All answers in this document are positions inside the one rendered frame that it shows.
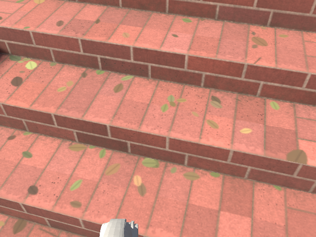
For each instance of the robot left thigh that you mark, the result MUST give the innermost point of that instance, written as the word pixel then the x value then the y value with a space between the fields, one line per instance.
pixel 118 227

